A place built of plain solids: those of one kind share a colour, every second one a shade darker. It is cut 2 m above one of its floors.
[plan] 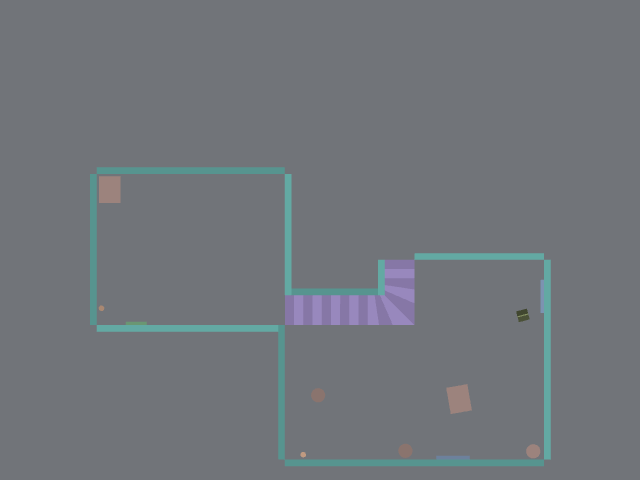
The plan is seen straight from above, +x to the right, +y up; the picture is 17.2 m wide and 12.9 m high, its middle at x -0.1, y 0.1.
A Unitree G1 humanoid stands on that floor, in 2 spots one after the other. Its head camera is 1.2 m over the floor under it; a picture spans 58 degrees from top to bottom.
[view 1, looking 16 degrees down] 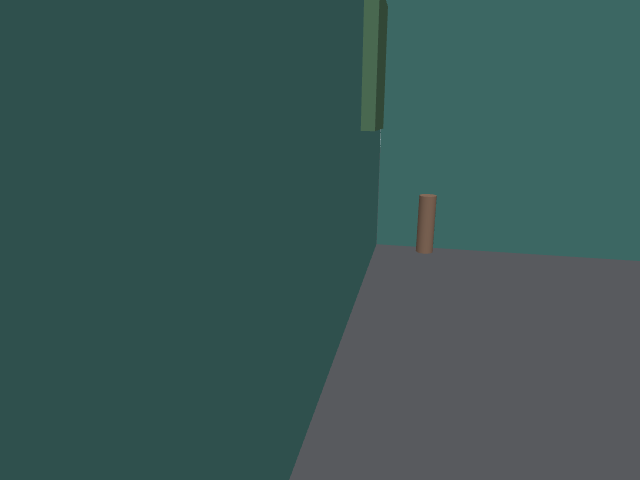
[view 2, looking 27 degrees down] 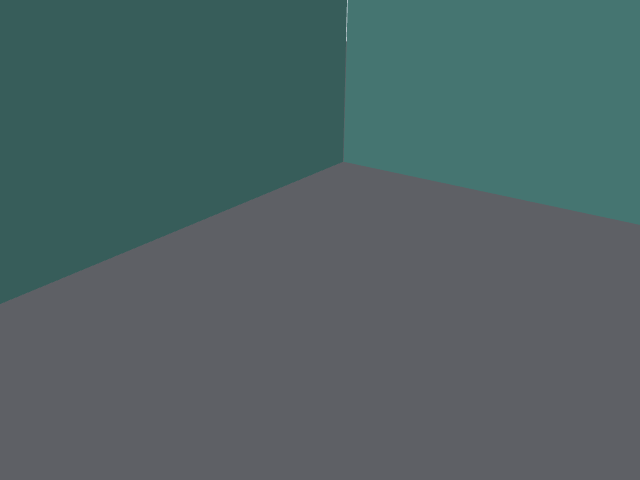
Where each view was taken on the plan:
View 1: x -2.05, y -1.81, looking -167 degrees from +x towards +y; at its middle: wall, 1.72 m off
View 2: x -4.36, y -0.35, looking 37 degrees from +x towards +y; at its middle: ground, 2.64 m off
